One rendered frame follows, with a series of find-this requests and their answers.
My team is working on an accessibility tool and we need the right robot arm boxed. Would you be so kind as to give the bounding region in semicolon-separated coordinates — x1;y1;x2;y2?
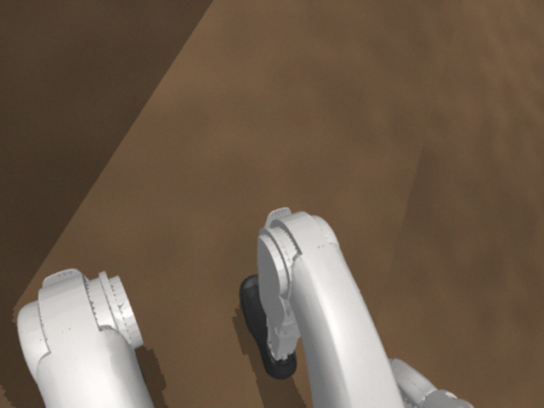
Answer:
422;389;474;408

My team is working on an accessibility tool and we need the right robot foot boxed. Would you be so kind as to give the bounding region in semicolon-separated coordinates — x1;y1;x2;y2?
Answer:
240;275;297;380

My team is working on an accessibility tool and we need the right robot hand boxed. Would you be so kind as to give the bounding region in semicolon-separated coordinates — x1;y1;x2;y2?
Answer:
388;359;438;408

